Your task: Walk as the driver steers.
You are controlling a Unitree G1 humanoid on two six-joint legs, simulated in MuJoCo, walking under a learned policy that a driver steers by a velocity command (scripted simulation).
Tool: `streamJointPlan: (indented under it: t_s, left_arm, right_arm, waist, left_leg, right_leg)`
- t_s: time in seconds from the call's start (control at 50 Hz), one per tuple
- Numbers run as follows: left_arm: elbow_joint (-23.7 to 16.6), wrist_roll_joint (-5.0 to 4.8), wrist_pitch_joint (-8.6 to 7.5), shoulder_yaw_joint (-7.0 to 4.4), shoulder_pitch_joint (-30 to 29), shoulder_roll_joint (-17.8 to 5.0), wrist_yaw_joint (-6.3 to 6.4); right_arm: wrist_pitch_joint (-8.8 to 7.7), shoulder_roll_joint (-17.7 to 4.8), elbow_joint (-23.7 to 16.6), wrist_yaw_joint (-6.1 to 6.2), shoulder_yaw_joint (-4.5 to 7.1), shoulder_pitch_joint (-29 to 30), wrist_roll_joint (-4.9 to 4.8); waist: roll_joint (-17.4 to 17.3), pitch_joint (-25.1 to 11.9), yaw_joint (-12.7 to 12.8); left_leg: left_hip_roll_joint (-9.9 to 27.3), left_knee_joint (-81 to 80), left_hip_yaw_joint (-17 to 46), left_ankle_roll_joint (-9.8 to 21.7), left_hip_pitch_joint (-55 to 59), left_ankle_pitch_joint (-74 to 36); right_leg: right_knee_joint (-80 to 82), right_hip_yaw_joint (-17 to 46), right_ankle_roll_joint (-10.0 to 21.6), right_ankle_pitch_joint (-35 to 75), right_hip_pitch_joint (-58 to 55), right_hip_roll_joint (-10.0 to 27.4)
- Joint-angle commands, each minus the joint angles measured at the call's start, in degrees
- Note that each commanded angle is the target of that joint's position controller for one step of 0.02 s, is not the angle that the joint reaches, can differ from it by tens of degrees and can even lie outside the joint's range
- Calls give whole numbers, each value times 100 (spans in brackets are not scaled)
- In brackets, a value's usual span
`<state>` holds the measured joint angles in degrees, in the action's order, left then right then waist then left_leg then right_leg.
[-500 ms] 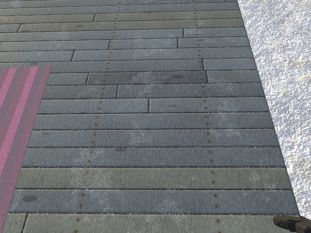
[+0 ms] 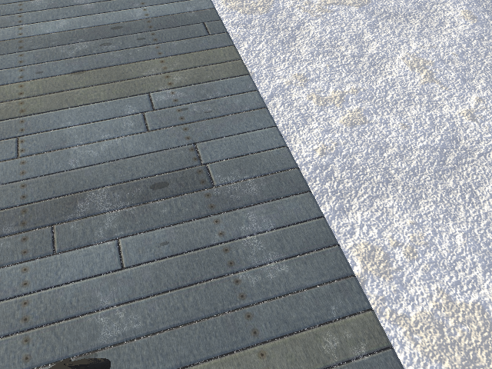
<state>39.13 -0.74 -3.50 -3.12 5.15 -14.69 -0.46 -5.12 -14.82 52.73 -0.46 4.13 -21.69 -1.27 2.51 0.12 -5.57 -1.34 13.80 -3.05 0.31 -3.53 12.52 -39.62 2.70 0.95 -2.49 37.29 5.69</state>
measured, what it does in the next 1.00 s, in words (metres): walks ahead, turning left: right foot, then left foot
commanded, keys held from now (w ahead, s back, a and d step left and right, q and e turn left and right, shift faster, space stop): w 0.14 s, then w+q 0.86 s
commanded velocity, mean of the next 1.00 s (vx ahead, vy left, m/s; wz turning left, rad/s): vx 0.50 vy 0.00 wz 0.35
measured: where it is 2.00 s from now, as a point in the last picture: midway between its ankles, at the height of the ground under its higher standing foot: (108, 224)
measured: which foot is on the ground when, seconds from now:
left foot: down 0.00-0.12, up 0.14-0.70, down 0.72-1.00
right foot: up 0.00-0.10, down 0.12-0.72, up 0.74-1.00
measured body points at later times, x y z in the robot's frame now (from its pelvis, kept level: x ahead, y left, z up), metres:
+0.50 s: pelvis +0.26 -0.07 +0.00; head +0.27 -0.07 +0.45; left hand +0.24 +0.20 -0.13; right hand +0.45 -0.30 -0.12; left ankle +0.41 +0.13 -0.67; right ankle +0.19 -0.15 -0.75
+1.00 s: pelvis +0.53 +0.04 +0.00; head +0.55 +0.06 +0.44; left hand +0.60 +0.36 -0.08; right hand +0.72 -0.18 -0.11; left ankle +0.49 +0.10 -0.75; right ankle +0.72 -0.08 -0.69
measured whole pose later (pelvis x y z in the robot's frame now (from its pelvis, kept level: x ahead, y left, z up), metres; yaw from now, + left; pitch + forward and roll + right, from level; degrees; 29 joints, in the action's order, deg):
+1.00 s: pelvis +0.53 +0.04 +0.00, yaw +26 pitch +2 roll +0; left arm 37.8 0.5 -5.5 -3.3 4.9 -15.6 0.4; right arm -1.3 -15.2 42.7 0.3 4.5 -15.8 -0.7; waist 1.6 2.4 -2.2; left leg -7.6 22.6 5.1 5.7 -11.9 11.7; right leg -48.3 4.6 -4.1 -9.7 37.5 6.3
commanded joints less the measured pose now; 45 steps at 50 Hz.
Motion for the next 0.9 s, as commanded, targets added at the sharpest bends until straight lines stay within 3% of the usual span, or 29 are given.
streamJointPlan:
  t_s: [0.02, 0.06, 0.08, 0.1, 0.12, 0.14, 0.16, 0.18, 0.2, 0.22, 0.24, 0.26, 0.3, 0.36, 0.42, 0.5, 0.56, 0.6, 0.64, 0.68, 0.7, 0.72, 0.74, 0.76, 0.78, 0.8, 0.82, 0.86, 0.9]
  left_arm:
    - [-462, -56, -81, -58, -469, -264, -58]
    - [-527, -85, -92, -102, -562, -341, -96]
    - [-529, -64, -94, -134, -420, -369, -108]
    - [-387, -30, -90, -230, 46, -512, -97]
    - [-147, -16, -83, -388, 921, -798, -56]
    - [36, 41, -63, -529, 1998, -1315, 9]
    - [122, 7, -52, -542, 2113, -1603, -39]
    - [116, -16, -80, -413, 2066, -1059, -51]
    - [82, -23, -111, -311, 1702, -791, -58]
    - [47, 16, -133, -246, 1281, -621, -85]
    - [42, 75, -161, -184, 1006, -412, -112]
    - [92, 117, -216, -176, 855, -335, -124]
    - [210, 109, -341, -179, 865, -210, -120]
    - [435, 172, -408, -236, 1101, -331, -51]
    - [553, 139, -347, -263, 1191, -421, 22]
    - [708, 116, -266, -294, 1457, -484, 114]
    - [808, 41, -176, -354, 1699, -605, 149]
    - [909, 55, -81, -368, 1919, -638, 190]
    - [892, 20, 14, -416, 1879, -846, 248]
    - [772, -31, 87, -471, 1625, -1059, 281]
    - [714, -65, 90, -462, 1394, -1099, 288]
    - [571, 51, 26, -377, 1391, -892, 289]
    - [236, 183, -134, -103, 1725, -86, 191]
    - [115, -47, -374, -168, 1178, -537, 90]
    - [-31, -269, -475, -168, 816, -568, 28]
    - [-20, -167, -515, -161, 752, -559, 50]
    - [-4, 1, -485, -218, 727, -668, 108]
    - [-83, 80, -367, -240, 881, -660, 110]
    - [-161, 96, -269, -190, 844, -554, 112]
  right_arm:
    - [-15, -1006, -334, 33, 193, 218, -80]
    - [48, -1047, -264, 46, 207, 140, -88]
    - [99, -1098, -262, 51, 209, 186, -100]
    - [135, -1085, -260, 66, 192, 245, -102]
    - [145, -941, -278, 90, 127, 249, -71]
    - [141, -580, -457, 121, -26, 289, 109]
    - [41, -15, -452, 99, -200, -403, 61]
    - [-8, -611, -303, 64, -38, -200, -79]
    - [-29, -835, -417, 28, 36, 237, -163]
    - [-14, -760, -445, 39, 37, 472, -138]
    - [53, -669, -473, 35, 52, 580, -47]
    - [148, -583, -418, 27, 63, 438, -52]
    - [289, -435, -354, 34, 64, 366, -72]
    - [380, -344, -491, 61, 60, 797, -56]
    - [357, -278, -604, 26, 50, 1089, -21]
    - [314, -126, -872, -113, -45, 1835, -12]
    - [284, -53, -1103, -208, -85, 2215, -22]
    - [256, -27, -1375, -310, -96, 2711, -2]
    - [243, -139, -1502, -375, -17, 2577, -39]
    - [258, -635, -1356, -328, 207, 1608, -101]
    - [251, -1007, -1180, -236, 395, 723, -82]
    - [330, -1462, -1073, -100, 535, -46, -12]
    - [294, -1762, -1194, -93, 547, 187, -41]
    - [296, -1398, -1158, -109, 428, -37, 87]
    - [293, -1051, -1076, -115, 362, 92, 88]
    - [247, -886, -1159, -126, 297, 597, 36]
    - [215, -694, -1251, -104, 229, 985, 29]
    - [205, -681, -1435, -35, 188, 1248, 126]
    - [215, -792, -1473, 36, 214, 1236, 93]
  waist:
    - [-743, 195, 203]
    - [-808, 197, 258]
    - [-796, 160, 424]
    - [-750, -98, 707]
    - [-649, -639, 1111]
    - [272, -1538, 1463]
    - [1629, -1986, 1087]
    - [884, -1637, 1227]
    - [561, -977, 1145]
    - [209, -646, 960]
    - [203, -321, 795]
    - [478, -269, 625]
    - [319, -148, 546]
    - [72, 66, 585]
    - [-25, 178, 626]
    - [-63, 508, 876]
    - [-93, 731, 996]
    - [-104, 812, 1129]
    - [203, 490, 905]
    - [498, -156, 338]
    - [371, -626, -195]
    - [-318, -1287, -392]
    - [-1607, -1873, 227]
    - [-950, -2203, -192]
    - [-740, -1422, -130]
    - [-221, -727, 234]
    - [-107, -483, 451]
    - [-198, -352, 744]
    - [-295, -209, 810]
  left_leg:
    - [1497, -463, 775, 955, -352, -1086]
    - [1650, -245, 803, 867, -71, -1182]
    - [1656, 14, 771, 814, -31, -1490]
    - [1507, 585, 584, 696, -99, -2257]
    - [1221, 1636, 305, 512, -438, -2841]
    - [843, 3670, -69, 214, -1610, -1200]
    - [25, 5336, 237, -15, -3572, 1970]
    - [307, 6102, 816, 44, -4100, 1869]
    - [510, 6250, 836, 126, -4290, 1302]
    - [727, 6047, 802, 134, -4051, 800]
    - [837, 5763, 849, 132, -3872, 467]
    - [937, 5645, 928, 121, -3526, 237]
    - [870, 5472, 1041, 81, -3382, -56]
    - [736, 4889, 1283, 69, -3921, -593]
    - [641, 4198, 1294, 40, -4155, -1224]
    - [654, 3250, 720, 99, -4105, -1751]
    - [655, 2754, 398, 200, -4165, -1638]
    - [471, 2291, -7, 365, -3981, -1354]
    - [147, 2197, -342, 571, -3421, -783]
    - [-218, 2144, -462, 836, -2264, -241]
    - [-351, 1665, -319, 1072, -856, -672]
    - [553, 1757, 1051, 1402, 1024, -844]
    - [1967, 1126, 4319, 2639, 2727, -309]
    - [2007, 488, 4621, 2609, 2735, 84]
    - [1750, 454, 3678, 2307, 2159, 97]
    - [1475, 365, 3107, 2077, 1096, -340]
    - [1280, 323, 2697, 1928, 352, -930]
    - [1107, 72, 2458, 1923, -509, -1323]
    - [983, -22, 2153, 1854, -1047, -1523]
  right_leg:
    - [501, -168, 47, 301, -550, -169]
    - [780, -217, 189, -92, -731, -258]
    - [966, -338, 274, -235, -1047, -365]
    - [1165, -472, 396, -241, -1808, -516]
    - [1189, -410, 570, -167, -3057, -515]
    - [1129, 1063, 934, 216, -4717, 752]
    - [1888, 3423, 1637, -1017, -5940, 1739]
    - [2108, 3489, 1461, -1601, -5495, 1630]
    - [2133, 2631, 1248, -1324, -4776, 1464]
    - [2322, 2016, 1132, -982, -4021, 1225]
    - [2605, 1538, 1082, -826, -3459, 1017]
    - [2807, 1190, 1062, -568, -3106, 949]
    - [3037, 679, 1060, -113, -2903, 861]
    - [3135, 97, 1061, 554, -3151, 924]
    - [3212, -354, 950, 787, -3417, 908]
    - [3333, -1017, 715, 1000, -3624, 846]
    - [3177, -1321, 612, 1521, -4086, 908]
    - [2932, -1480, 510, 2231, -4262, 925]
    - [2308, -1580, 459, 4162, -4576, 983]
    - [979, -1598, 367, 5383, -4648, 943]
    - [-272, -1664, 220, 5011, -4025, 777]
    - [-2105, -1631, -5, 2363, -2445, 502]
    - [-4363, -835, -409, -3002, -11, -902]
    - [-4786, 301, -278, -2959, 601, -801]
    - [-4409, 271, -117, -2552, 905, -490]
    - [-3789, 220, -82, -2169, 711, -257]
    - [-3354, 186, -141, -2009, 318, -67]
    - [-2979, 179, -282, -1789, -227, 51]
    - [-2249, 41, -433, -1649, -353, 101]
